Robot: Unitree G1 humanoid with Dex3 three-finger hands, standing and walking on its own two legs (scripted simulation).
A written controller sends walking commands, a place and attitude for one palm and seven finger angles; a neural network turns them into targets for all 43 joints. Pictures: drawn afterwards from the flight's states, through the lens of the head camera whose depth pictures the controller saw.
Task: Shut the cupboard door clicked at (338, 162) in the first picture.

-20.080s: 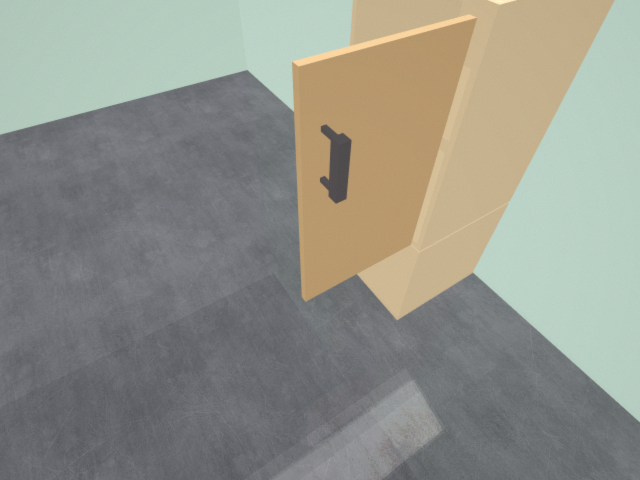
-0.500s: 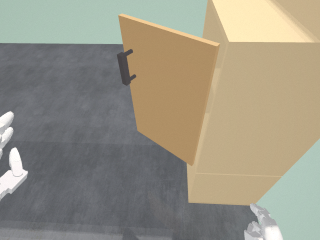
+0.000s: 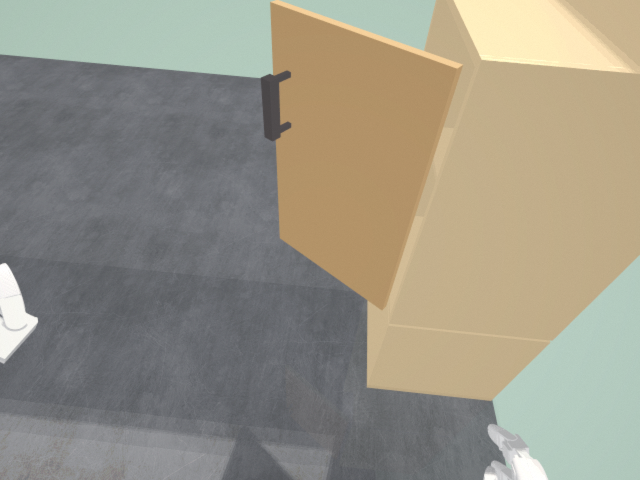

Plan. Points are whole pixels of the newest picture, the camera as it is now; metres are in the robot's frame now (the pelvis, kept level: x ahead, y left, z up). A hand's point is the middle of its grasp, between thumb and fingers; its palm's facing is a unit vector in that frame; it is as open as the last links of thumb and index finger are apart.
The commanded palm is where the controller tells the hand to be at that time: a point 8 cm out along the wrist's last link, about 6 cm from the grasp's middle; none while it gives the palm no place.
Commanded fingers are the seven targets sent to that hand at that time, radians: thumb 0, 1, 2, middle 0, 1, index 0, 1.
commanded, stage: step back with the hand held close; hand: left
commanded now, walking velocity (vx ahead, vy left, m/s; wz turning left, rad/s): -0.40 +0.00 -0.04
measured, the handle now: (278, 105) +0.74 +0.12 +0.10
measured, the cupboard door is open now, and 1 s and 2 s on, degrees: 54 54 54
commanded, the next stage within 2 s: stop stepping back and stand still in 0.58 s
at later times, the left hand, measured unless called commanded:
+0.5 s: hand out of the picture +0.15 +0.29 +0.20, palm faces +0.48 -0.80 -0.36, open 7.4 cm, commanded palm +0.10 +0.31 +0.19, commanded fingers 0.00 0.90 0.90 -0.20 -0.30 -0.20 -0.30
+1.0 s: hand out of the picture +0.10 +0.29 +0.19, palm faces +0.41 -0.86 -0.29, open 7.4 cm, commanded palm +0.03 +0.32 +0.19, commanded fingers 0.00 0.90 0.90 -0.20 -0.30 -0.20 -0.30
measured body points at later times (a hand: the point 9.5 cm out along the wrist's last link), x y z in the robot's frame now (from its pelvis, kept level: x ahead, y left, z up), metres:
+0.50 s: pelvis -0.05 +0.01 +0.02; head -0.04 +0.06 +0.47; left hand +0.12 +0.33 +0.22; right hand +0.12 -0.21 -0.05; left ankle +0.07 +0.07 -0.72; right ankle -0.18 -0.14 -0.67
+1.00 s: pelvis -0.13 +0.03 -0.01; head -0.17 +0.07 +0.44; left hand +0.07 +0.33 +0.20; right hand -0.06 -0.26 -0.08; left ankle +0.06 +0.07 -0.72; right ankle -0.22 -0.12 -0.71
